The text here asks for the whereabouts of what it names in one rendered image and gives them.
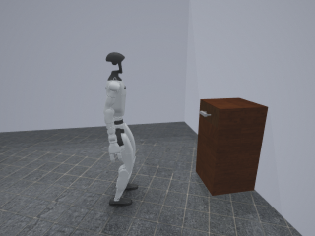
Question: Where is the humanoid robot head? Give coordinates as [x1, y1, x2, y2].
[105, 52, 125, 81]

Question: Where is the drawer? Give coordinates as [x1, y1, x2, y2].
[200, 101, 220, 127]

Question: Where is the robot right forearm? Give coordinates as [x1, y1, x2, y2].
[104, 109, 117, 144]

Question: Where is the right robot hand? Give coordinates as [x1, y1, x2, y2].
[108, 142, 122, 163]

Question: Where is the handle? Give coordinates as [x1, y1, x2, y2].
[200, 111, 211, 117]

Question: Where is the humanoid robot torso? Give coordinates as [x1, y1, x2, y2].
[105, 77, 127, 134]

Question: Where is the right robot upper arm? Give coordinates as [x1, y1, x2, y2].
[103, 81, 121, 115]

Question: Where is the cabinet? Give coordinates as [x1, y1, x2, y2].
[196, 97, 268, 196]

